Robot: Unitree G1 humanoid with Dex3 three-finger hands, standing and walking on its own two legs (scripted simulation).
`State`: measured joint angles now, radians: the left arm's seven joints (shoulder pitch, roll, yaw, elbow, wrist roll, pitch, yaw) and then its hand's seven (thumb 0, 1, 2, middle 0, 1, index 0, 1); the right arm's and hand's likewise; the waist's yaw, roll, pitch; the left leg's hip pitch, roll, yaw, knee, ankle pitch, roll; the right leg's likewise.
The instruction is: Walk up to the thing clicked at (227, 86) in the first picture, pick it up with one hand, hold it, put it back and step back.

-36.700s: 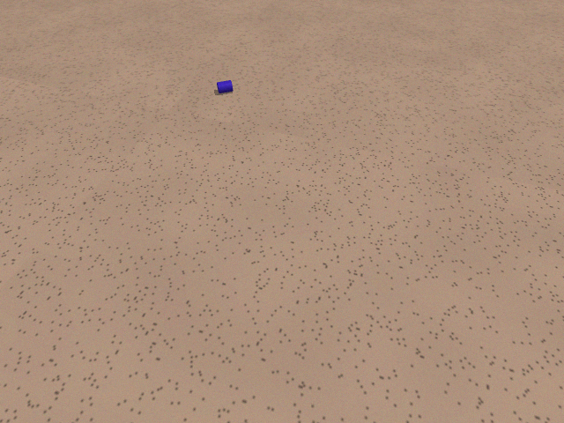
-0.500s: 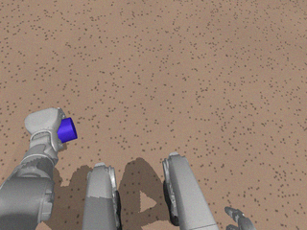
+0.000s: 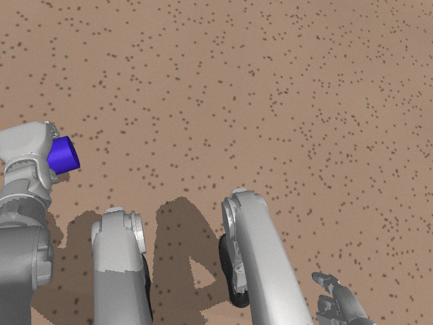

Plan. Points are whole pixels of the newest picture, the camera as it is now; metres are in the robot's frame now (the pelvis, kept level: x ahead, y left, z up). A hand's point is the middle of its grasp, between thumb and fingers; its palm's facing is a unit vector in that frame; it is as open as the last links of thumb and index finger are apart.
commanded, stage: crouch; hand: left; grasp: from above
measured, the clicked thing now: (49, 159) +0.44 +0.28 -0.21
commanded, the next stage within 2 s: lower in 0.40 s
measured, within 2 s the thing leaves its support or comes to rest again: neither
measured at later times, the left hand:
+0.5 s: hand (52, 165) +0.43 +0.28 -0.23, palm faces -0.41 -0.12 -0.90, open 9.5 cm
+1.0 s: hand (62, 169) +0.44 +0.29 -0.30, palm faces -0.42 -0.14 -0.90, open 9.5 cm
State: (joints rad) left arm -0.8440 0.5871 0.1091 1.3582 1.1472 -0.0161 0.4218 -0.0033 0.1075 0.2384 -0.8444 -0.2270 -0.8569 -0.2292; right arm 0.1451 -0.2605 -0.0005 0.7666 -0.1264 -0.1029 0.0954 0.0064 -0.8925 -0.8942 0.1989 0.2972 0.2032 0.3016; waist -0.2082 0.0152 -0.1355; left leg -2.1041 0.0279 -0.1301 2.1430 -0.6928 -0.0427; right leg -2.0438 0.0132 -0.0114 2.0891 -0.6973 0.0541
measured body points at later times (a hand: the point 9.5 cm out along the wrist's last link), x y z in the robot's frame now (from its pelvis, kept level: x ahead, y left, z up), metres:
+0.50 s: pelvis -0.01 +0.00 -0.07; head +0.22 +0.05 +0.32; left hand +0.45 +0.29 -0.18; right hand +0.03 -0.28 -0.18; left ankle +0.07 +0.14 -0.38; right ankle +0.08 -0.14 -0.38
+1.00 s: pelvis +0.00 +0.00 -0.10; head +0.25 +0.06 +0.27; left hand +0.45 +0.29 -0.25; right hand +0.03 -0.28 -0.20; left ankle +0.07 +0.14 -0.38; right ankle +0.08 -0.14 -0.38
